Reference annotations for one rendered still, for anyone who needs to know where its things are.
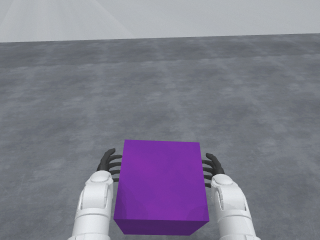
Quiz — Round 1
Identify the robot left forearm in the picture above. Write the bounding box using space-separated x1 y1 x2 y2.
67 170 114 240

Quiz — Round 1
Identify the robot right forearm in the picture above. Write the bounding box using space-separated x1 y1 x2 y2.
211 174 261 240

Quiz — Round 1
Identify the right robot hand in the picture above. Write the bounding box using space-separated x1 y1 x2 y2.
201 153 225 188

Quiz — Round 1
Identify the carton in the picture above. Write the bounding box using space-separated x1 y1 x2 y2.
113 139 210 236

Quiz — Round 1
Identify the left robot hand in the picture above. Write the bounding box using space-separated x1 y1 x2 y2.
96 148 123 182

